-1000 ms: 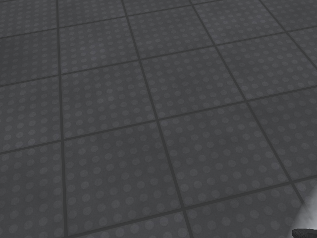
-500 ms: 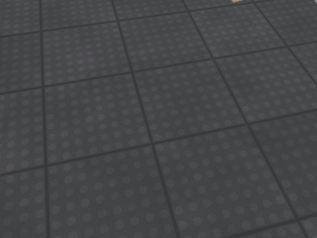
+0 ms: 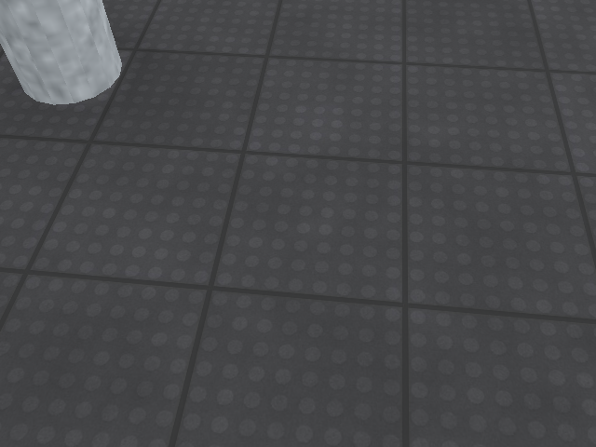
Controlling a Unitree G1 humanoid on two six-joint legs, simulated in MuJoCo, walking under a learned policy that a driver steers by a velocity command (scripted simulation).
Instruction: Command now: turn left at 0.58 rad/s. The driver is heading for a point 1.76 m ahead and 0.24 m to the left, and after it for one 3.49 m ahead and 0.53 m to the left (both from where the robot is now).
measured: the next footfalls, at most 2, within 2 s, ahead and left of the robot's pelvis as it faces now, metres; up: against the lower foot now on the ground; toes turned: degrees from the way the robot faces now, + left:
left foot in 0.08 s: +0.04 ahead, +0.13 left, +0.00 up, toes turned +5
right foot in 0.56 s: +0.10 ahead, -0.08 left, +0.00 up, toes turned +24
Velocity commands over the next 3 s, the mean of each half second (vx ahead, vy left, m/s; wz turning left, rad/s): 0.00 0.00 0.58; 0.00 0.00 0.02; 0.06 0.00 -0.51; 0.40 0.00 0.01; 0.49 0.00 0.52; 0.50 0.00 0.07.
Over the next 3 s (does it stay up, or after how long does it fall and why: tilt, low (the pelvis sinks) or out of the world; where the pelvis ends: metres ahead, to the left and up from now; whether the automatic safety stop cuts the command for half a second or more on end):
stays up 0.69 0.14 0.00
